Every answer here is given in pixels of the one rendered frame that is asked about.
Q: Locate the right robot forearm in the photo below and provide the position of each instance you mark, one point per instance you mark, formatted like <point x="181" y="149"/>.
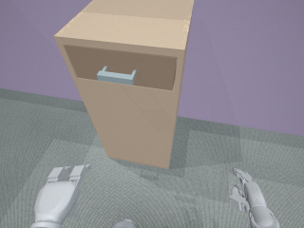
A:
<point x="262" y="217"/>

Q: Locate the cabinet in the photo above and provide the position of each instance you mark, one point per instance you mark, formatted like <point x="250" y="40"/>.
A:
<point x="134" y="123"/>

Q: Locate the right robot hand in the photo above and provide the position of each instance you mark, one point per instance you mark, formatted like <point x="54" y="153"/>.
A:
<point x="250" y="194"/>

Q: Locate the handle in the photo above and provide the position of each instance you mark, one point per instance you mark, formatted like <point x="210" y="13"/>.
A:
<point x="118" y="78"/>

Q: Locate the drawer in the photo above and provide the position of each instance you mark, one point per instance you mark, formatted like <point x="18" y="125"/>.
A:
<point x="153" y="70"/>

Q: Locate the left robot hand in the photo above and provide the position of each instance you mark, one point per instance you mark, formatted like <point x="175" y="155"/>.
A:
<point x="58" y="200"/>

